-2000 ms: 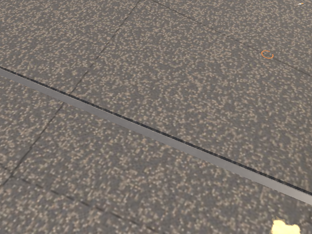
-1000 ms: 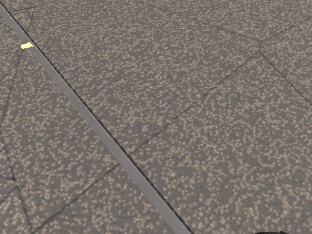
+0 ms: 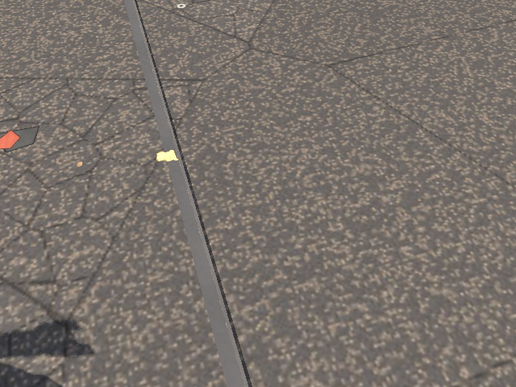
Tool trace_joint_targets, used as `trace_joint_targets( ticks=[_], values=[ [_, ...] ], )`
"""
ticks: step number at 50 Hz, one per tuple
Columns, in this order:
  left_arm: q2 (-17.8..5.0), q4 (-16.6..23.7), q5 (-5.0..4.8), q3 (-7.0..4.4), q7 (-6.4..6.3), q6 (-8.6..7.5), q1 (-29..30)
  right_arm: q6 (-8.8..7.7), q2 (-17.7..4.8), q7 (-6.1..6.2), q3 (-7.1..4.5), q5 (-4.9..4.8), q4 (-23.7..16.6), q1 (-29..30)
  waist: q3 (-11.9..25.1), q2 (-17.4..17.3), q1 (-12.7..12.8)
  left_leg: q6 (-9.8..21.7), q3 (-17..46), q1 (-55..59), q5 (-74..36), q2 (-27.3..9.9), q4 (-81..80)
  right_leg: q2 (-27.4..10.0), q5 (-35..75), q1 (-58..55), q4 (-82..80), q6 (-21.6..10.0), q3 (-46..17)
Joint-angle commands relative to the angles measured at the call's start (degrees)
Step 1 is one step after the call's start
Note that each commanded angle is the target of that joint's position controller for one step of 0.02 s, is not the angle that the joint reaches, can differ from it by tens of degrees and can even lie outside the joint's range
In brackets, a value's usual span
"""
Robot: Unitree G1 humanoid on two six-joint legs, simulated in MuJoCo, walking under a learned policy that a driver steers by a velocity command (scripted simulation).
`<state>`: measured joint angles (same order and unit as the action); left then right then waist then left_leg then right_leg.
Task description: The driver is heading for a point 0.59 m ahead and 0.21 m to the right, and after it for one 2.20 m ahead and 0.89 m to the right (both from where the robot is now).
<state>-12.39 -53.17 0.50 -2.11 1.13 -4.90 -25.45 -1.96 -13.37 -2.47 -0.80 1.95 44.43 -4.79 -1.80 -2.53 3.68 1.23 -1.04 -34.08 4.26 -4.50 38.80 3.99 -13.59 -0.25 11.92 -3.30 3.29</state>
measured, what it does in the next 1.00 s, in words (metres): walks ahead, turning right: left foot, then right foot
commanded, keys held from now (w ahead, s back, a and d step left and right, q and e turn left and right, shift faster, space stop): w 0.06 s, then w+e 0.94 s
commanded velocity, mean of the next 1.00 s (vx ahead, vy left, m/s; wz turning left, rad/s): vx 0.50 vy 0.00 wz -0.41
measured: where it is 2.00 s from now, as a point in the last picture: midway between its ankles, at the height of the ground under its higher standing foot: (409, 234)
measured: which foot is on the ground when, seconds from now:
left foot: up 0.00-0.10, down 0.12-0.68, up 0.70-1.00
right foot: down 0.00-0.12, up 0.14-0.64, down 0.66-1.00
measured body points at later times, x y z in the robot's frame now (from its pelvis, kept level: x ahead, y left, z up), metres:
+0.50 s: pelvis +0.25 +0.04 +0.00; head +0.28 +0.04 +0.45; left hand +0.43 +0.26 -0.13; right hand +0.19 -0.22 -0.14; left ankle +0.18 +0.11 -0.74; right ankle +0.37 -0.13 -0.69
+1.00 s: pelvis +0.50 -0.07 +0.00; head +0.53 -0.10 +0.45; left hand +0.64 +0.18 -0.12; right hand +0.54 -0.37 -0.11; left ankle +0.71 +0.04 -0.68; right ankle +0.43 -0.09 -0.74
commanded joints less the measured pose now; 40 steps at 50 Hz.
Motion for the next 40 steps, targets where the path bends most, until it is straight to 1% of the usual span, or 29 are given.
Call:
trace_joint_targets(
  ticks=[1,3,4,5,6,7,8,9,10,11,12,14,17,20,22,24,27,28,30,31,32,33,34,35,36,37,38,39,40],
  values=[
    [-9.42,1.72,0.20,-1.90,-0.44,-0.43,-1.71,-0.99,-3.66,0.28,-0.55,-0.27,-5.00,5.89,-1.89,7.35,-0.62,1.04,-2.31,3.48,0.19,1.90,-4.45,-16.03,25.44,1.52,-1.36,-6.73,-7.43],
    [-10.10,1.28,0.38,-2.04,-0.77,-0.04,-1.11,-1.28,-4.45,0.62,-0.91,-0.08,-4.81,4.57,-1.54,7.44,-1.86,2.64,-2.58,6.84,3.94,3.16,-7.08,-17.17,31.21,-0.71,2.14,-6.10,-7.46],
    [-10.21,1.03,0.30,-2.02,-0.91,0.17,-0.91,-1.62,-4.98,0.94,-1.31,0.19,-3.75,1.16,-0.03,7.04,-3.50,3.45,-2.73,12.24,5.26,4.60,-9.36,-16.68,37.43,-0.70,6.98,-5.46,-7.40],
    [-9.98,0.79,0.09,-1.84,-0.93,0.44,-0.53,-2.27,-5.95,1.44,-1.97,0.67,-1.11,-6.61,3.90,4.93,-7.11,4.72,-2.90,22.37,3.91,5.80,-13.48,-14.37,40.17,1.27,16.29,-4.44,-5.72],
    [-8.50,2.12,-0.30,-1.27,-0.88,0.35,0.23,-2.98,-9.35,2.20,-3.08,1.84,1.24,-16.52,10.58,1.30,-10.91,7.13,4.87,36.88,6.53,-1.66,-14.31,-11.64,29.36,10.15,29.56,-3.25,-4.04],
    [-1.82,4.60,-1.93,0.34,-0.66,0.26,-4.18,-2.88,-15.70,2.83,-4.67,2.87,1.51,-21.83,18.33,-10.75,-10.06,12.83,28.74,53.86,10.82,-19.41,-17.49,-3.13,-3.61,29.85,49.80,-0.55,0.80],
    [-7.82,3.34,-0.65,-1.30,-1.35,0.93,-3.52,-1.96,-14.15,2.66,-4.78,0.30,1.84,-20.83,18.21,-7.57,-9.96,14.47,37.35,49.31,14.41,-21.39,-22.66,-1.90,-15.79,35.50,57.55,-1.16,-4.28],
    [-8.66,3.84,-0.17,-1.80,-1.23,1.23,0.31,-1.83,-10.25,2.53,-3.67,-0.26,1.14,-15.21,9.10,-3.08,-7.71,12.74,28.39,41.61,16.09,-18.25,-23.95,-5.22,-11.52,37.20,58.41,-1.71,-6.65],
    [-7.12,4.01,-0.25,-1.49,-0.75,1.21,2.49,-2.26,-6.86,2.27,-2.81,-0.40,0.88,-11.54,4.25,-1.83,-6.43,11.10,21.47,34.69,13.18,-15.42,-26.56,-7.23,-7.47,36.11,55.91,-1.61,-6.66],
    [-6.42,3.65,-0.02,-1.58,-0.45,1.72,2.96,-2.72,-5.14,2.31,-2.35,-0.39,1.13,-10.07,1.68,-2.23,-5.11,8.90,16.05,30.36,9.90,-12.87,-28.49,-8.37,-5.43,34.09,53.55,-1.37,-6.42],
    [-6.02,3.32,0.84,-1.66,-0.04,2.54,2.30,-3.16,-4.20,2.58,-2.06,-0.63,1.76,-9.71,0.38,-3.17,-3.72,7.41,11.88,27.21,6.83,-10.96,-29.78,-9.08,-4.17,32.16,52.20,-0.79,-6.39],
    [-4.77,3.18,1.17,-1.69,0.70,3.75,2.30,-4.26,-4.66,2.72,-2.25,-0.78,2.47,-10.78,0.53,-2.22,-2.74,7.17,7.44,26.03,0.83,-10.27,-30.94,-8.95,-1.58,31.48,52.60,-0.08,-5.78],
    [-4.24,4.90,1.18,-1.88,1.36,4.46,7.21,-4.96,-5.74,2.89,-2.75,-1.20,3.76,-12.77,-0.75,-1.07,-2.58,7.26,1.85,27.77,-3.65,-9.83,-32.24,-9.78,3.97,37.24,51.13,0.85,-5.33],
    [-3.85,6.92,1.15,-1.74,1.72,4.58,12.81,-4.79,-5.23,2.99,-2.66,-1.04,5.15,-15.24,-2.25,-0.84,-3.44,7.14,-2.66,29.47,-7.08,-8.99,-32.29,-9.78,9.32,41.06,45.70,1.57,-4.38],
    [-3.17,8.28,1.15,-1.27,2.04,4.42,16.66,-4.70,-5.27,3.06,-2.61,-1.02,5.74,-15.87,-3.07,-0.95,-4.08,6.60,-5.79,29.92,-9.78,-8.17,-31.81,-9.25,12.85,40.14,39.01,1.58,-2.59],
    [-2.64,9.78,1.33,-0.75,2.42,4.31,20.64,-4.59,-5.89,3.30,-2.72,-1.03,6.51,-17.39,-3.69,-1.16,-5.19,6.23,-8.01,31.49,-12.89,-8.57,-31.25,-8.68,14.68,38.71,33.08,0.96,-0.05],
    [-2.77,11.90,1.57,-0.41,2.82,4.15,24.95,-4.00,-6.78,3.75,-2.93,-0.87,8.09,-20.46,-4.46,-0.98,-6.48,5.80,-10.33,36.94,-19.44,-10.14,-28.84,-7.53,12.18,37.90,27.22,-1.20,3.05],
    [-3.00,12.29,1.66,-0.46,2.84,4.12,25.27,-3.69,-7.13,3.93,-2.99,-0.78,8.43,-20.76,-4.25,-1.14,-6.29,5.53,-11.19,38.74,-23.89,-10.54,-27.08,-6.73,10.16,36.95,25.88,-2.15,3.90],
    [-3.83,12.18,1.76,-0.87,2.48,4.19,23.29,-3.10,-8.58,4.33,-3.27,-0.63,8.59,-20.06,-2.13,-2.56,-4.72,4.93,-13.10,41.32,-40.88,-10.92,-20.52,-3.46,4.51,32.04,24.56,-4.49,6.17],
    [-4.56,11.58,1.81,-1.26,2.18,4.19,20.43,-2.66,-9.60,4.50,-3.54,-0.55,8.60,-19.55,-0.16,-3.55,-3.22,4.85,-13.65,42.02,-48.44,-11.21,-15.11,-1.51,1.02,28.33,24.33,-5.88,6.92],
    [-5.67,10.31,1.78,-1.93,1.85,3.93,15.53,-2.05,-10.51,4.49,-3.82,-0.49,8.47,-19.09,2.84,-3.67,-1.07,4.92,-13.83,41.59,-50.91,-11.33,-6.82,0.41,-1.48,22.83,22.95,-7.40,6.90],
    [-7.20,7.86,2.11,-2.94,1.29,3.36,7.83,-1.56,-10.92,4.31,-3.94,-0.76,8.01,-18.42,7.17,-1.79,2.52,4.08,-14.57,37.28,-44.99,-10.46,5.36,2.02,0.02,12.34,18.18,-9.14,5.87],
    [-12.15,5.90,2.80,-4.71,0.37,3.16,-0.15,-1.66,-9.42,4.04,-3.55,-0.83,6.26,-18.05,12.43,3.55,5.78,2.32,-14.62,24.53,-24.81,-8.50,22.64,-6.78,-4.82,-1.90,15.02,-12.31,-6.90],
    [-18.28,7.37,1.59,-6.29,0.00,3.82,3.59,-2.30,-4.35,2.90,-2.89,-1.49,1.82,-18.11,15.73,17.81,1.01,-1.53,-10.08,-1.96,25.41,5.78,44.50,-22.43,-2.30,-17.39,8.53,-21.25,-40.21],
    [-17.76,7.78,0.26,-6.22,-0.15,4.50,2.29,-3.10,-8.35,2.58,-3.32,-0.83,0.18,-11.80,15.32,6.71,3.71,-1.14,2.01,-8.36,22.94,4.27,46.70,-23.28,3.26,-16.38,4.61,-21.84,-42.18],
    [-15.20,7.18,0.08,-5.50,-0.69,4.47,4.93,-3.85,-6.93,2.34,-2.83,-1.50,-0.79,-9.33,8.44,4.15,1.93,-0.71,3.10,-10.22,17.77,1.20,43.59,-22.54,7.31,-10.48,4.23,-20.33,-34.13],
    [-11.88,6.77,-0.05,-4.65,-0.86,4.13,6.96,-4.27,-6.80,2.50,-2.73,-1.59,-0.06,-10.69,3.09,0.30,-1.06,-0.74,2.81,-6.94,14.94,-0.91,37.01,-19.94,14.20,-1.99,3.19,-17.45,-28.58],
    [-10.27,6.86,-0.21,-4.10,-1.10,3.63,9.02,-3.59,-6.63,2.56,-2.80,-0.63,-0.14,-10.46,1.34,-0.19,-3.12,-1.24,3.32,-3.72,14.65,-2.19,32.58,-16.65,17.97,2.96,2.67,-15.39,-24.37],
    [-9.21,7.35,-0.34,-3.66,-1.21,3.15,10.66,-2.41,-6.28,2.47,-2.67,0.39,0.35,-12.22,1.58,0.57,-4.73,-1.97,3.24,-0.19,14.31,-2.43,30.33,-14.47,20.70,6.13,1.89,-14.53,-21.22]
  ],
)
